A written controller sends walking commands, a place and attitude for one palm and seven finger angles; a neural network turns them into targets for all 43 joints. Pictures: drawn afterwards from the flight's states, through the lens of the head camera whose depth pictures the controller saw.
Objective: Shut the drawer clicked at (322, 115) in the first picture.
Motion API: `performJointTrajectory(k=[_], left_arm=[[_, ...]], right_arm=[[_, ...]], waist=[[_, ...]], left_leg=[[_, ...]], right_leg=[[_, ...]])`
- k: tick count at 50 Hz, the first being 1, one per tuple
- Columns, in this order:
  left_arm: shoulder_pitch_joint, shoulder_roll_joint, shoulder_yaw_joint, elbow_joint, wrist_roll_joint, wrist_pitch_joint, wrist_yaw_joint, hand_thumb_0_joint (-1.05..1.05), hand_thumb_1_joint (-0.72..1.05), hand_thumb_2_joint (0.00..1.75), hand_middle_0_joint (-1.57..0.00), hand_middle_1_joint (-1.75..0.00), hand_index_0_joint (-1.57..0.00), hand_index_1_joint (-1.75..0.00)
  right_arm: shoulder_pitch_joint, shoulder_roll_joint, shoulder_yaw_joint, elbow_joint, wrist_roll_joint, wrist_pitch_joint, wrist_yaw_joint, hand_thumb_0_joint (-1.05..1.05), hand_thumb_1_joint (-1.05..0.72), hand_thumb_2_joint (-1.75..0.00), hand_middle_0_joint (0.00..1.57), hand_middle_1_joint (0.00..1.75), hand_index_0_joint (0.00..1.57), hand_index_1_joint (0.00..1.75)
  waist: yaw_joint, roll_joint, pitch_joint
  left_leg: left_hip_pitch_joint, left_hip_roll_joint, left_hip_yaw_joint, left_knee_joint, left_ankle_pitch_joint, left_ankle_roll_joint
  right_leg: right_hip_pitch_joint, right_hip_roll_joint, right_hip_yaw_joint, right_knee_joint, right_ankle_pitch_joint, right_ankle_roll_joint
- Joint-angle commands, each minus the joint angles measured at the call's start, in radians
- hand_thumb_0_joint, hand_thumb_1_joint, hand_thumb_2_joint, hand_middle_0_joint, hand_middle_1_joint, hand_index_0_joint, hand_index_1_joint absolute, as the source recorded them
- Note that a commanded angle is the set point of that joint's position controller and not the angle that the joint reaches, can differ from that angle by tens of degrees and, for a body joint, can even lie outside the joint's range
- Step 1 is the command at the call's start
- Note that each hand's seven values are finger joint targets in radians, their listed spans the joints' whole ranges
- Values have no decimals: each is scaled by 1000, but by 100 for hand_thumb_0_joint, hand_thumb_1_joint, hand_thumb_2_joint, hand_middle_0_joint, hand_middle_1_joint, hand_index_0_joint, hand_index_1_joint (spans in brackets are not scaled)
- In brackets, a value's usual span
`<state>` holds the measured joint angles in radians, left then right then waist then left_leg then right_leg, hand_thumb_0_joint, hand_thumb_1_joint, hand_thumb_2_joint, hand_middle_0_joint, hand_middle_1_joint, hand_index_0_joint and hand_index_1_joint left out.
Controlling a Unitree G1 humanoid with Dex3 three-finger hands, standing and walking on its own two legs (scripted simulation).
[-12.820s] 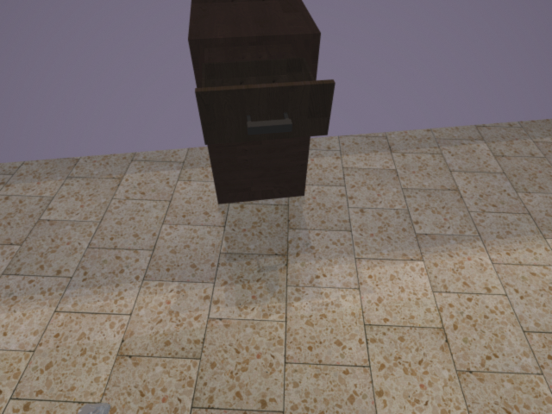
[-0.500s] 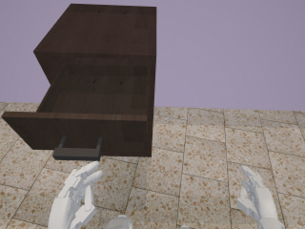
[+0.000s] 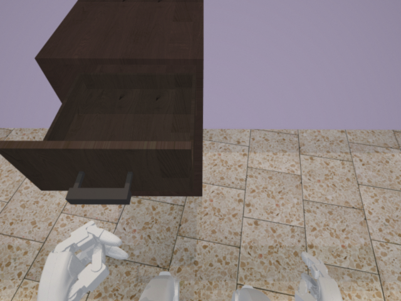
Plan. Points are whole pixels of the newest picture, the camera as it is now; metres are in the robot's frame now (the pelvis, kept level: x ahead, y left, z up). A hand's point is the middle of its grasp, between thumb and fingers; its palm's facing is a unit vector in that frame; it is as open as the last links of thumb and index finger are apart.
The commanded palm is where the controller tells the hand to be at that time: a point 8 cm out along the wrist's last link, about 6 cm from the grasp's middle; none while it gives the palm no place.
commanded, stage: raise the hand and make a fist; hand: left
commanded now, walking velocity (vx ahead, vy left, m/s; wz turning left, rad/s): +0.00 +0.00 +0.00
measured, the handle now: (102, 186) +0.35 +0.24 +0.00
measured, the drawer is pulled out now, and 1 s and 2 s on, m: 0.28 0.28 0.28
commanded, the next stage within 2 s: bring the fist close to the handle in 1.02 s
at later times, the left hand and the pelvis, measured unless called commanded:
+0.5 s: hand (86, 271) +0.16 +0.18 +0.09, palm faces +0.09 -0.99 -0.04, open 3.2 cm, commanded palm +0.12 +0.24 +0.09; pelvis +0.02 +0.01 +0.01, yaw +1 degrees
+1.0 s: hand (86, 274) +0.16 +0.18 +0.10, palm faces +0.08 -1.00 -0.05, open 3.2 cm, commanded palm +0.11 +0.23 +0.10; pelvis +0.02 +0.01 +0.01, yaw +1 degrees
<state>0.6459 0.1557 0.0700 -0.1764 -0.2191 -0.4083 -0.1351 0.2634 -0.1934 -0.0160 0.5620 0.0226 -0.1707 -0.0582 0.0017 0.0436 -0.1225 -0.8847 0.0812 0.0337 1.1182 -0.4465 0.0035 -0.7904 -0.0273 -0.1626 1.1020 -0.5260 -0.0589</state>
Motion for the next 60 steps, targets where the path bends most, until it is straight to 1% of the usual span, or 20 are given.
performJointTrajectory(k=[1,2,4,7,8,14,16,20,25,29,32,34,36,39,41,44,47,49,54,60], left_arm=[[69,81,41,-227,-13,-126,-11,0,90,90,-110,-127,-110,-127],[75,67,17,-240,-13,-130,-17,0,90,90,-112,-130,-112,-130],[95,78,27,-229,-10,-122,-16,0,90,90,-116,-134,-116,-134],[128,88,44,-250,-10,-112,-7,0,90,90,-122,-140,-122,-140],[123,76,21,-268,-5,-108,-5,0,90,90,-124,-143,-124,-143],[153,103,68,-266,-4,-86,6,0,90,90,-136,-156,-136,-156],[158,76,32,-305,-7,-86,-11,0,90,90,-140,-160,-140,-160],[179,87,46,-301,-13,-66,-33,0,90,90,-140,-160,-140,-160],[175,85,35,-344,-19,-55,-55,0,90,90,-140,-160,-140,-160],[178,112,68,-350,-22,-45,-54,0,90,90,-140,-160,-140,-160],[192,88,44,-371,-26,-38,-57,0,90,90,-140,-160,-140,-160],[225,87,47,-332,-19,-27,-53,0,90,90,-140,-160,-140,-160],[230,70,22,-361,-20,-33,-56,0,90,90,-140,-160,-140,-160],[238,113,67,-349,-10,-33,-40,0,90,90,-140,-160,-140,-160],[240,84,37,-381,-14,-47,-37,0,90,90,-140,-160,-140,-160],[227,90,39,-381,-12,-60,-23,0,90,90,-140,-160,-140,-160],[231,75,15,-395,-14,-69,-22,0,90,90,-140,-160,-140,-160],[233,99,41,-368,-6,-65,-18,0,90,90,-140,-160,-140,-160],[237,118,82,-355,-21,-56,-27,0,90,90,-140,-160,-140,-160],[154,80,44,-295,-33,-72,-53,0,90,90,-140,-160,-140,-160]], right_arm=[[-128,-116,-52,-190,7,-92,-3,0,-90,-90,20,30,20,30],[-127,-122,-52,-196,8,-98,-1,0,-90,-90,20,30,20,30],[-132,-126,-57,-195,11,-98,-1,0,-90,-90,20,30,20,30],[-120,-127,-62,-205,10,-93,0,0,-90,-90,20,30,20,30],[-122,-129,-59,-215,11,-90,0,0,-90,-90,20,30,20,30],[-128,-122,-57,-223,11,-62,0,0,-90,-90,20,30,20,30],[-127,-120,-51,-236,13,-64,5,0,-90,-90,20,30,20,30],[-131,-120,-47,-235,15,-62,9,0,-90,-90,20,30,20,30],[-133,-119,-39,-242,18,-72,10,0,-90,-90,20,30,20,30],[-137,-119,-41,-235,19,-75,10,0,-90,-90,20,30,20,30],[-134,-116,-40,-244,22,-81,13,0,-90,-90,20,30,20,30],[-146,-116,-42,-240,23,-80,15,0,-90,-90,20,30,20,30],[-138,-117,-44,-247,23,-83,18,0,-90,-90,20,30,20,30],[-146,-118,-48,-240,22,-75,16,0,-90,-90,20,30,20,30],[-141,-112,-44,-250,22,-78,19,0,-90,-90,20,30,20,30],[-143,-117,-45,-247,21,-77,19,0,-90,-90,20,30,20,30],[-130,-117,-45,-255,22,-80,21,0,-90,-90,20,30,20,30],[-142,-118,-48,-246,22,-74,18,0,-90,-90,20,30,20,30],[-146,-114,-49,-244,25,-64,8,0,-90,-90,20,30,20,30],[-140,-122,-41,-229,21,-77,4,0,-90,-90,20,30,20,30]], waist=[[10,-40,-138],[7,-30,-143],[8,-49,-130],[18,-31,-147],[12,-24,-135],[20,-39,-120],[16,5,-130],[11,-33,-120],[9,5,-118],[15,-25,-125],[15,4,-114],[20,-37,-97],[18,-22,-109],[25,-30,-97],[26,6,-103],[22,-18,-92],[15,-4,-102],[16,-35,-88],[24,-41,-90],[-4,-38,-58]], left_leg=[[126,-67,-53,-147,100,29],[137,-68,-55,-152,103,31],[143,-65,-59,-165,103,32],[163,-68,-56,-180,115,30],[173,-68,-56,-187,118,31],[189,-65,-56,-202,145,31],[220,-66,-55,-211,160,30],[227,-64,-66,-217,187,32],[255,-66,-70,-227,183,33],[255,-66,-76,-234,185,33],[271,-66,-74,-246,181,30],[254,-65,-78,-247,180,31],[260,-69,-73,-243,187,32],[240,-68,-71,-240,177,31],[248,-70,-68,-244,168,29],[234,-68,-74,-241,144,30],[233,-69,-69,-233,132,30],[212,-68,-71,-229,114,31],[196,-70,-63,-220,110,30],[172,-74,-67,-195,94,31]], right_leg=[[93,8,162,-254,39,39],[88,10,153,-248,49,39],[87,14,140,-250,57,38],[108,15,128,-243,88,37],[103,17,120,-241,100,37],[132,26,111,-251,157,38],[137,28,97,-244,182,36],[148,32,85,-249,221,39],[145,32,80,-258,210,38],[162,33,82,-268,208,38],[154,32,71,-267,199,38],[158,34,71,-271,200,38],[159,31,73,-266,209,39],[158,32,80,-269,195,38],[152,31,76,-261,178,35],[137,35,78,-262,146,35],[128,33,84,-260,135,36],[128,32,94,-271,111,37],[146,29,116,-287,96,38],[102,27,122,-282,78,42]])
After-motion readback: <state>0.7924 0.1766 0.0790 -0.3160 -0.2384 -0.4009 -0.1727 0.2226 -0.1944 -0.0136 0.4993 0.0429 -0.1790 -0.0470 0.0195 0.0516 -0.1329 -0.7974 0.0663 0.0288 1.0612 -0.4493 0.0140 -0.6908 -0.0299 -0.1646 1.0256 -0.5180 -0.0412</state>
